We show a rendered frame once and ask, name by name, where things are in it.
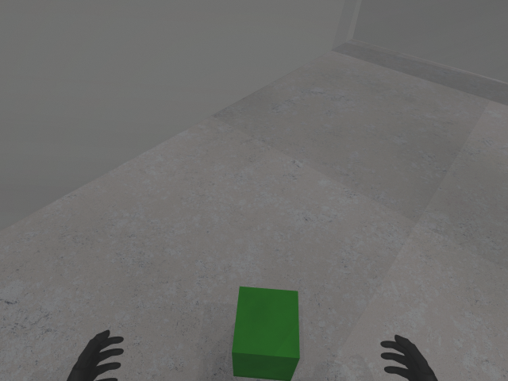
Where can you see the carton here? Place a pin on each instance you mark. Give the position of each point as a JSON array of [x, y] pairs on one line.
[[266, 334]]

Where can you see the left robot hand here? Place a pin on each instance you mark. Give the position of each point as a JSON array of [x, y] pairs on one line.
[[86, 368]]

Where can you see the right robot hand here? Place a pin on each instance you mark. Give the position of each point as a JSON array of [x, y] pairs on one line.
[[418, 368]]

